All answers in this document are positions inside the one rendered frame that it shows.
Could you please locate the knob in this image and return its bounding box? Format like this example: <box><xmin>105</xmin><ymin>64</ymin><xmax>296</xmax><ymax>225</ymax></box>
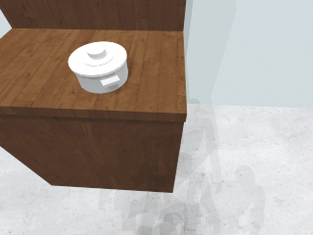
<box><xmin>86</xmin><ymin>44</ymin><xmax>106</xmax><ymax>58</ymax></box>

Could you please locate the lid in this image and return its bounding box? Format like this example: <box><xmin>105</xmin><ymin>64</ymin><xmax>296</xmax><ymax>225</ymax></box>
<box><xmin>67</xmin><ymin>41</ymin><xmax>127</xmax><ymax>77</ymax></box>

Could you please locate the table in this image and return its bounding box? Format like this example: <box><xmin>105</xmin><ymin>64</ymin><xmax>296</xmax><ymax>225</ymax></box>
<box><xmin>0</xmin><ymin>0</ymin><xmax>187</xmax><ymax>193</ymax></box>

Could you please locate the pot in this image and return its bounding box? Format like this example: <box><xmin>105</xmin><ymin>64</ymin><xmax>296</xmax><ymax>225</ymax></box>
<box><xmin>76</xmin><ymin>62</ymin><xmax>128</xmax><ymax>94</ymax></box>

